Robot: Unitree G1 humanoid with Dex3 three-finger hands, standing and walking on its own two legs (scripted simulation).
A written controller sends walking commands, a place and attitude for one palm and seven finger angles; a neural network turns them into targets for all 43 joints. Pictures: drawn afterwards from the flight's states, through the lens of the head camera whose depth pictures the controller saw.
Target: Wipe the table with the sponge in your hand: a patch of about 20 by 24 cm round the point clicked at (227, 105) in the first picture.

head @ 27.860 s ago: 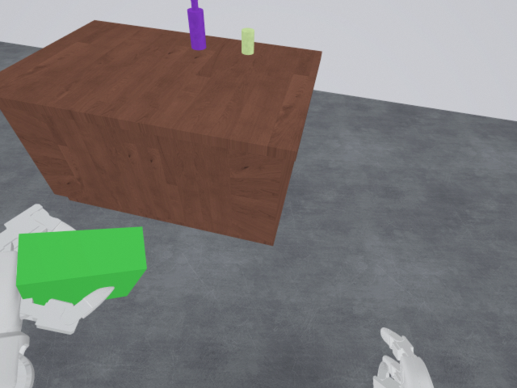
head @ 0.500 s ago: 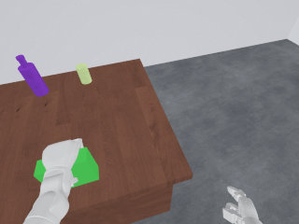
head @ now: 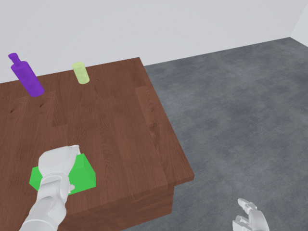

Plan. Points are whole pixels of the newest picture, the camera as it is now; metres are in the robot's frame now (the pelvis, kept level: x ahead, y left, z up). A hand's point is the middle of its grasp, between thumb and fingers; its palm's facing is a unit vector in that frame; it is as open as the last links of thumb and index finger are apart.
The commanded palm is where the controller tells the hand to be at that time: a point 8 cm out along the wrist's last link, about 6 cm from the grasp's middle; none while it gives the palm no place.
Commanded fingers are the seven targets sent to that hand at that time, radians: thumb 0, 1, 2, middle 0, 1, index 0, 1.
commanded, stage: lower the sponge onto the table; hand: left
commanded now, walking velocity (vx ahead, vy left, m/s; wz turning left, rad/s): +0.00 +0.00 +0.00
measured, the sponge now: (68, 180) +0.25 +0.30 -0.05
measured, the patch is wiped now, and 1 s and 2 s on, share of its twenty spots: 0.00 0.05 0.35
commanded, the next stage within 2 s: wipe forward along the first lane in 0.56 s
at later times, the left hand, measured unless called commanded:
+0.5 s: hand (69, 172) +0.26 +0.29 -0.03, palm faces -0.12 -0.05 -0.99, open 9.0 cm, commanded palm +0.25 +0.29 +0.02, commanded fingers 0.00 0.10 1.30 -1.20 -1.60 -1.20 -1.60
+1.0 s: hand (70, 167) +0.28 +0.30 -0.04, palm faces -0.14 -0.02 -0.99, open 9.0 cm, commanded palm +0.28 +0.30 +0.00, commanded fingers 0.00 0.10 1.30 -1.20 -1.60 -1.20 -1.60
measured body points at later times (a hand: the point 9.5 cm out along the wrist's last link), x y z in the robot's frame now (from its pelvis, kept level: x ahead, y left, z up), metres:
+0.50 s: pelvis +0.00 +0.01 -0.01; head +0.02 -0.01 +0.44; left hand +0.26 +0.29 +0.02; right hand +0.18 -0.24 -0.12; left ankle +0.02 +0.10 -0.73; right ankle -0.01 -0.09 -0.73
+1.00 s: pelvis -0.01 +0.00 -0.01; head +0.02 -0.02 +0.44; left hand +0.28 +0.30 +0.02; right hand +0.16 -0.24 -0.13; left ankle +0.02 +0.10 -0.73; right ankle -0.01 -0.09 -0.73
